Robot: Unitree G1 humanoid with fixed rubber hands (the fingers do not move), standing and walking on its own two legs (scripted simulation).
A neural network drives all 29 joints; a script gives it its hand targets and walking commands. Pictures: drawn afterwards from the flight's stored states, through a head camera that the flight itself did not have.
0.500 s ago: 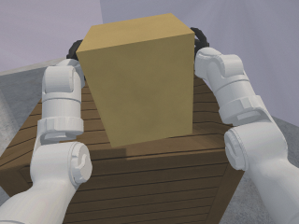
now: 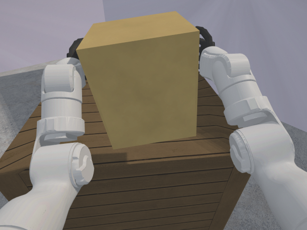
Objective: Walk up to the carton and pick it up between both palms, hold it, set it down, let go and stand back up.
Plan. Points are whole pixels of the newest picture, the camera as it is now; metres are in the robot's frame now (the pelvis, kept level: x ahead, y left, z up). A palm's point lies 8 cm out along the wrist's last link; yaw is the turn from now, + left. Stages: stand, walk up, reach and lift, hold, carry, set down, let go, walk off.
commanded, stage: hold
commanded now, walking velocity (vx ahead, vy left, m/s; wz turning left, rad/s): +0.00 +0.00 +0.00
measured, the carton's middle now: (144, 79) +0.38 +0.00 +0.27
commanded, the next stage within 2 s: none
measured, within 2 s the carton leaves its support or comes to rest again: neither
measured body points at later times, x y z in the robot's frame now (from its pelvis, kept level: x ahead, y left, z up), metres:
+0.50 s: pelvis +0.00 +0.00 +0.00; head -0.08 +0.01 +0.44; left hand +0.40 +0.15 +0.31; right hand +0.39 -0.15 +0.33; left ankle +0.01 +0.13 -0.75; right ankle +0.03 -0.11 -0.75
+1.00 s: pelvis +0.00 +0.00 +0.00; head -0.09 +0.01 +0.44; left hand +0.39 +0.15 +0.31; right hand +0.38 -0.15 +0.33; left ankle +0.01 +0.13 -0.75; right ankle +0.03 -0.11 -0.75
